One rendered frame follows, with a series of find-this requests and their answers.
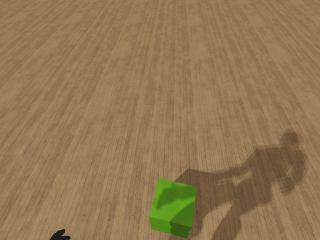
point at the carton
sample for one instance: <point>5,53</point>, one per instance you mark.
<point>172,209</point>

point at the left robot hand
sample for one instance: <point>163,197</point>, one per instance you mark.
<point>58,235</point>

